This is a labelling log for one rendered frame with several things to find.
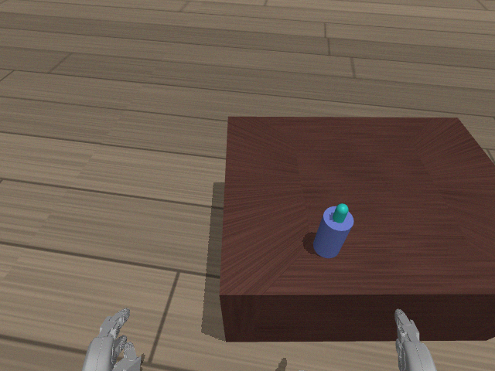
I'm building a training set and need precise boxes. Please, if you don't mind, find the right robot hand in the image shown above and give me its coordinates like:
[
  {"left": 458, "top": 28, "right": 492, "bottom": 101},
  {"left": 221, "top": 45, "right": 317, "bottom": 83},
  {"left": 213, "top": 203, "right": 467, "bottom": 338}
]
[{"left": 394, "top": 309, "right": 437, "bottom": 371}]

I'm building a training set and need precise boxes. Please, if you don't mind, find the bottle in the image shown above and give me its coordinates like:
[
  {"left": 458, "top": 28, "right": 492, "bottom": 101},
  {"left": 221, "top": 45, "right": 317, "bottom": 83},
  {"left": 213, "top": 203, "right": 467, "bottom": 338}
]
[{"left": 313, "top": 203, "right": 353, "bottom": 258}]

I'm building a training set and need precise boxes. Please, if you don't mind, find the left robot hand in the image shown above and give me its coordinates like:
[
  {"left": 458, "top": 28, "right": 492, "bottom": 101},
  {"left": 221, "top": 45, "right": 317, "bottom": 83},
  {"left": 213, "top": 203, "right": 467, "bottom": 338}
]
[{"left": 82, "top": 308, "right": 141, "bottom": 371}]

